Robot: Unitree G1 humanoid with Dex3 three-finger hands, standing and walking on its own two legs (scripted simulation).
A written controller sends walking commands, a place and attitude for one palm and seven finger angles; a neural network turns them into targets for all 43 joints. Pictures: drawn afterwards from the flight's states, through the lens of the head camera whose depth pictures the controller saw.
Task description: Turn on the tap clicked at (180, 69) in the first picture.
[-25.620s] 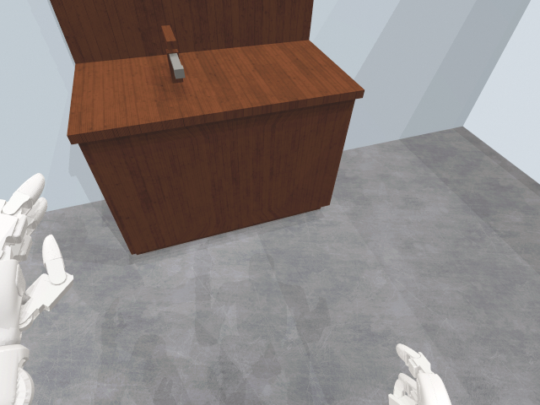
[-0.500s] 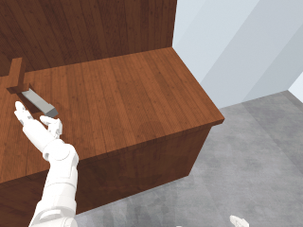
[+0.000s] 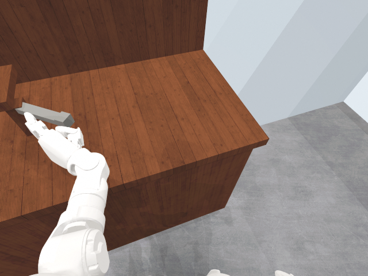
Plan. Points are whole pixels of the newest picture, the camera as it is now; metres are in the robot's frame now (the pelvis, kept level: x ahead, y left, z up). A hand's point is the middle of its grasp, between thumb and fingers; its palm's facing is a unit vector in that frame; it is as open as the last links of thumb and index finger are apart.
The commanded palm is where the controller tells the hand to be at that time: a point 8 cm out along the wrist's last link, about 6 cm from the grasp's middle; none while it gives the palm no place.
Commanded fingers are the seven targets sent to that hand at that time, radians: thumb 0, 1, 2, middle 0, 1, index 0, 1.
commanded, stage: push the lever round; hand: left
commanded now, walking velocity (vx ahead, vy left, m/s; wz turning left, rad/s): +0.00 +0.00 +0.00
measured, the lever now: (64, 120) +0.45 +0.28 +0.07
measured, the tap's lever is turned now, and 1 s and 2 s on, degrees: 51 79 79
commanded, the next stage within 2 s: lift the hand up off the lever in 0.72 s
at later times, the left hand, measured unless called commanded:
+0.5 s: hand (85, 122) +0.45 +0.24 +0.06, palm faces +0.86 -0.50 -0.10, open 7.8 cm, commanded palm +0.40 +0.24 +0.07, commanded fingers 0.00 0.90 0.90 -0.15 -0.15 -0.15 -0.15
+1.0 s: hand (90, 111) +0.49 +0.23 +0.06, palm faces +0.85 -0.52 -0.11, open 7.8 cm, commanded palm +0.43 +0.25 +0.07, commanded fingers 0.00 0.90 0.90 -0.15 -0.15 -0.15 -0.15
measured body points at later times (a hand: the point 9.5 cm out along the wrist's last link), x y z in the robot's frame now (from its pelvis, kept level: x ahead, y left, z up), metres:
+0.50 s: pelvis +0.01 -0.01 +0.00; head +0.07 +0.00 +0.44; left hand +0.41 +0.26 +0.07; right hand +0.05 -0.26 -0.13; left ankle -0.01 +0.12 -0.70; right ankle +0.04 -0.08 -0.70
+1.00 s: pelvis +0.01 -0.01 +0.00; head +0.10 +0.00 +0.44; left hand +0.44 +0.26 +0.07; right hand +0.04 -0.26 -0.13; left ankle -0.01 +0.12 -0.70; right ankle +0.04 -0.08 -0.70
